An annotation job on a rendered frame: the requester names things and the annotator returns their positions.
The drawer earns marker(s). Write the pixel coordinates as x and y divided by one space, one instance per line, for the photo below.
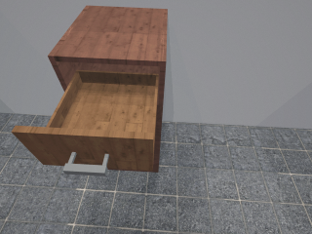
100 112

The cabinet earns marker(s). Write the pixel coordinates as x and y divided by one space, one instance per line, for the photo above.
116 39

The handle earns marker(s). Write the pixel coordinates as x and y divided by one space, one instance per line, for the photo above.
85 169

